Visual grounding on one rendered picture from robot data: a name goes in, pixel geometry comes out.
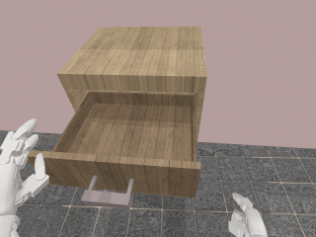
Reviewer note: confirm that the left robot forearm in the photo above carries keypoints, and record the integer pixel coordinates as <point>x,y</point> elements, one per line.
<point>9,222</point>

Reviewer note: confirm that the right robot hand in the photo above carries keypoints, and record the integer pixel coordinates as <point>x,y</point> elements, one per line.
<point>250,222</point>

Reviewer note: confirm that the handle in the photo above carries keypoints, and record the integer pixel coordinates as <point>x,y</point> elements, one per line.
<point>107,199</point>

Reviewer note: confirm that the left robot hand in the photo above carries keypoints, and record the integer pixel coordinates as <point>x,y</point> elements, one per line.
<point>15,149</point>

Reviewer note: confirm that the cabinet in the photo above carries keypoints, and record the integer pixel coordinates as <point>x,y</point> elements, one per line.
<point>150,60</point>

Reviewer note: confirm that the drawer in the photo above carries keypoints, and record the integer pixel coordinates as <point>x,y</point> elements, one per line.
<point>118,136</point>

